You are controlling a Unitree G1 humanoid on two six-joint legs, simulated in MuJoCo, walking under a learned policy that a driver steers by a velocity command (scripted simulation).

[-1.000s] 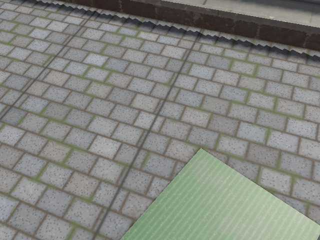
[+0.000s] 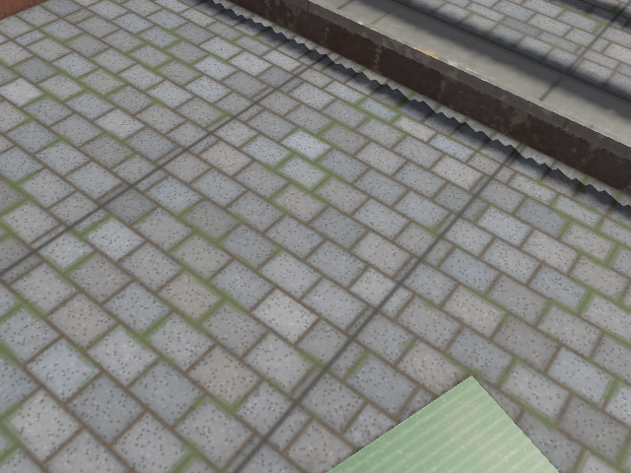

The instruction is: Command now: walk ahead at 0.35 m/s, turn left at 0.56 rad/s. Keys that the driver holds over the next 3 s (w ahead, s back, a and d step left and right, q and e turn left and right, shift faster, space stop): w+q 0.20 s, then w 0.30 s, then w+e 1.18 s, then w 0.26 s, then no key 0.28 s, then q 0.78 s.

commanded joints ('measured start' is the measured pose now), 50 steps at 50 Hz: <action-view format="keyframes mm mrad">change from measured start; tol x32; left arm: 1 -125 113 27 -106 29 -57 -5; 50 109 46 3 -8 -13 11 12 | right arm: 1 -6 -154 -35 -75 -8 -34 -21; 50 -90 -89 -29 8 -29 -95 -9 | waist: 1 -14 154 81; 18 63 203 -111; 20 44 -272 -411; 24 51 23 -26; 50 -5 176 3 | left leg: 1 207 259 -438 -386 -33 177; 18 199 155 -251 33 820 43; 20 -342 -72 -184 658 -185 -55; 21 -441 -23 -231 751 -191 -54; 39 -120 73 -95 -74 358 -93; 43 600 438 -559 -123 175 120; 45 480 423 -654 -278 -122 135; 50 161 285 -202 -360 340 93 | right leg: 1 -368 -48 71 -17 179 12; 16 -9 60 10 -580 386 -9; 18 337 52 -8 -596 403 -85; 20 936 -355 720 -675 103 -319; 36 267 -132 218 -858 351 -184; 40 297 -143 273 -696 284 -129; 44 -301 61 138 216 -165 3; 50 -202 -77 114 133 159 12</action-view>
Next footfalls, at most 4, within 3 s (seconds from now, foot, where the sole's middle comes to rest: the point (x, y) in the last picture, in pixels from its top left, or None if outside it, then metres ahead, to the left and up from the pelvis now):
0.36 right None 0.36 -0.09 -0.77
0.84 left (202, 437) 0.57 0.22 -0.78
1.36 right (321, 331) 0.85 -0.04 -0.78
1.82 left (283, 231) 1.17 0.06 -0.78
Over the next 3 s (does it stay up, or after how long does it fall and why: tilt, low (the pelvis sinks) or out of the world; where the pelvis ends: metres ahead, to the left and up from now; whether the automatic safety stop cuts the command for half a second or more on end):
stays up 1.16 -0.03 0.00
